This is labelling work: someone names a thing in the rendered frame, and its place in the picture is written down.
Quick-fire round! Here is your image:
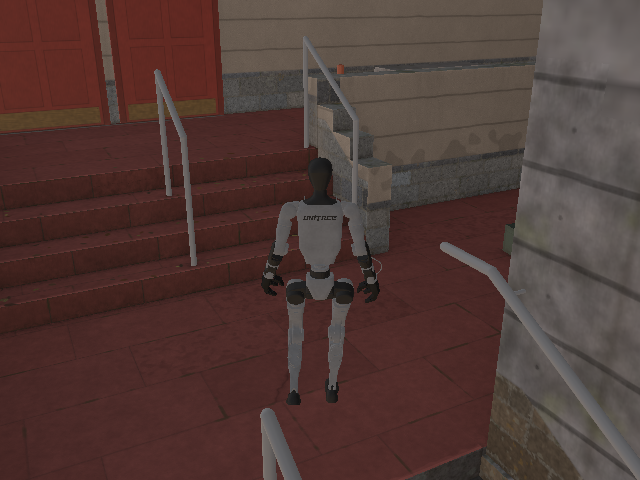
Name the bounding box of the right robot upper arm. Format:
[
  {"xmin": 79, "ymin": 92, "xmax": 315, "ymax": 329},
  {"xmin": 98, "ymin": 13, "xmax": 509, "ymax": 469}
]
[{"xmin": 341, "ymin": 201, "xmax": 367, "ymax": 257}]

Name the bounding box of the left robot forearm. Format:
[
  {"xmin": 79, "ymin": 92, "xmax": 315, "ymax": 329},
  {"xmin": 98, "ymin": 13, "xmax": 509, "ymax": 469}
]
[{"xmin": 263, "ymin": 241, "xmax": 283, "ymax": 279}]

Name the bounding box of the right robot forearm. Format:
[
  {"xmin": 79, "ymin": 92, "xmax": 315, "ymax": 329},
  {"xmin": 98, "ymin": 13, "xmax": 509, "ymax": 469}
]
[{"xmin": 357, "ymin": 241, "xmax": 377, "ymax": 284}]

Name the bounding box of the robot left hand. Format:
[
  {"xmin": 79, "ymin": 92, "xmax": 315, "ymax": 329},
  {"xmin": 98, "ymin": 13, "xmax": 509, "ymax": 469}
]
[{"xmin": 261, "ymin": 275, "xmax": 284, "ymax": 296}]

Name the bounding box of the left robot upper arm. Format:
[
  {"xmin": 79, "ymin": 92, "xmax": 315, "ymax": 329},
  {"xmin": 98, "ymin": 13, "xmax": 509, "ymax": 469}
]
[{"xmin": 273, "ymin": 201, "xmax": 299, "ymax": 256}]

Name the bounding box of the robot right hand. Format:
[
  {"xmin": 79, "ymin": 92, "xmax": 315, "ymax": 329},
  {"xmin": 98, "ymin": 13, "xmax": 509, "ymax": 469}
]
[{"xmin": 357, "ymin": 280, "xmax": 380, "ymax": 303}]

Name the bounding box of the robot right foot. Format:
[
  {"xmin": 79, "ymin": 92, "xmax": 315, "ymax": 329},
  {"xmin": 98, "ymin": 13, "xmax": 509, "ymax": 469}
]
[{"xmin": 325, "ymin": 378, "xmax": 339, "ymax": 403}]

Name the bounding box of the robot head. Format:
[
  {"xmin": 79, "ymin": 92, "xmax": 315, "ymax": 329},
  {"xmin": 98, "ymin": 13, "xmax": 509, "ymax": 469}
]
[{"xmin": 303, "ymin": 157, "xmax": 337, "ymax": 205}]

